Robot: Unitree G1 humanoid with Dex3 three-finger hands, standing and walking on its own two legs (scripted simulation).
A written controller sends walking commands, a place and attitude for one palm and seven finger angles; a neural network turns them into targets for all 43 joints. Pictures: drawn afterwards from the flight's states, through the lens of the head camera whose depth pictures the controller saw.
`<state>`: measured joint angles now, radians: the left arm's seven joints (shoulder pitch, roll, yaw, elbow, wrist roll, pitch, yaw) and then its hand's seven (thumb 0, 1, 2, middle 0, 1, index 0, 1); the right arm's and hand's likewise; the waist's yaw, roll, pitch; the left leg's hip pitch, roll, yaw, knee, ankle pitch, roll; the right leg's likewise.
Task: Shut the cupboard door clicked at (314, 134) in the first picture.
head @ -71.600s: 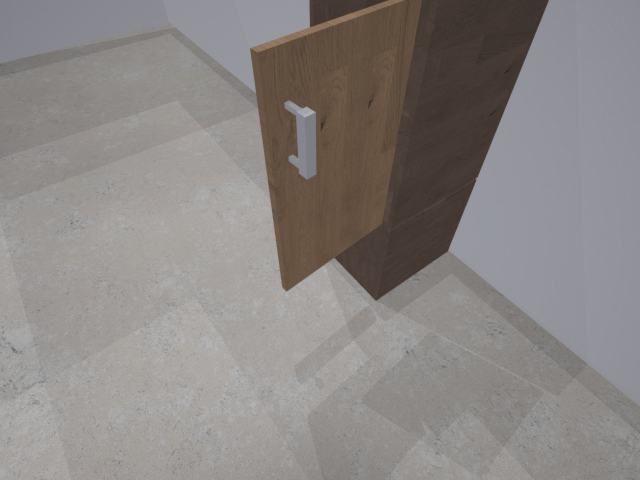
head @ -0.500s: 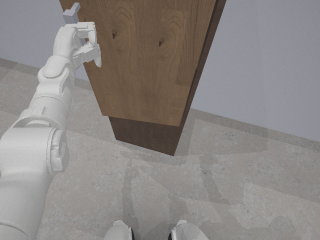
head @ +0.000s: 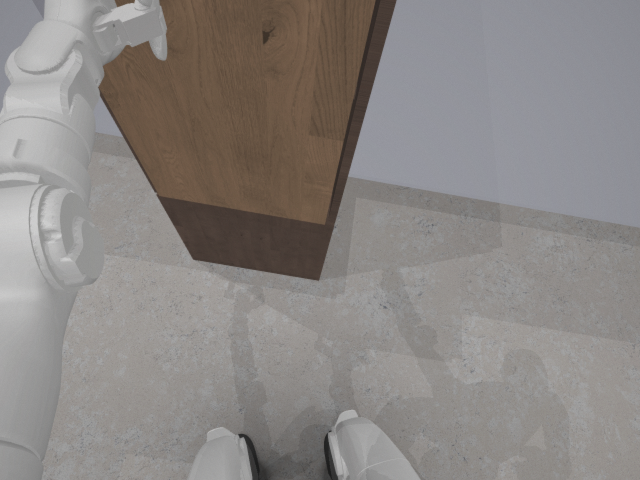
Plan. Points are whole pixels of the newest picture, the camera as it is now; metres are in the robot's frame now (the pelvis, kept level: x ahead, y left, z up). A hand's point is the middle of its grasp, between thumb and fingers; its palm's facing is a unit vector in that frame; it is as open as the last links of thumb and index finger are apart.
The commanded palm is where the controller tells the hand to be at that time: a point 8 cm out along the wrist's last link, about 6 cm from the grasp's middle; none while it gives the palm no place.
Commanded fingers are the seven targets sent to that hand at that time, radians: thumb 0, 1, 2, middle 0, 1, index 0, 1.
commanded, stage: push the door shut along its arc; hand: left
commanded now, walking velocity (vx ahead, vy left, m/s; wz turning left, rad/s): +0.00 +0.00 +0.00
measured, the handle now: out of the picture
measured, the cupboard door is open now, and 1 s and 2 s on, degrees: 0 0 0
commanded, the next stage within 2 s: pull the fist back off the door in 0.18 s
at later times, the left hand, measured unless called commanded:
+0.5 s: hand (158, 15) +0.59 +0.06 +0.16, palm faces +0.11 -0.99 +0.01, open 2.8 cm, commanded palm +0.59 +0.06 +0.16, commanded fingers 0.00 0.90 0.90 -1.30 -1.50 -1.30 -1.50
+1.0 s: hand (192, 42) +0.56 +0.03 +0.15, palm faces +0.06 -1.00 -0.01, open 3.1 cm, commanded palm +0.51 +0.07 +0.16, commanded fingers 0.00 0.90 0.90 -1.30 -1.50 -1.30 -1.50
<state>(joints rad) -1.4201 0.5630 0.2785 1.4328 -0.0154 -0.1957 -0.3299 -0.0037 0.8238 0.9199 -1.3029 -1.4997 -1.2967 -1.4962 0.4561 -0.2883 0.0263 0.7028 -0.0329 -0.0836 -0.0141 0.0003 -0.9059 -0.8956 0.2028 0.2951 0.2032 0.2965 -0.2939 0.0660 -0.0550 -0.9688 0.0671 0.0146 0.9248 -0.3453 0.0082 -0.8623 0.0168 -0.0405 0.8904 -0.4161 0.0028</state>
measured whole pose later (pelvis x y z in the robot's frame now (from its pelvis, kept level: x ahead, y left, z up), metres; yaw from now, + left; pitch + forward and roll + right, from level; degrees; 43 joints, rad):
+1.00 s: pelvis +0.01 +0.00 +0.02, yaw +0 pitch +20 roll -1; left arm -1.15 0.24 0.29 1.23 0.03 -0.30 0.22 0.01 0.91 0.92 -1.30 -1.50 -1.30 -1.50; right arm 0.53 -0.26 -0.02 0.70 -0.08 -0.04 0.09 0.00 -0.91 -0.90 0.20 0.29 0.20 0.30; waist -0.23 0.07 -0.11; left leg -0.84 0.06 0.04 0.83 -0.33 0.00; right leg -0.75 0.02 -0.01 0.81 -0.40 0.00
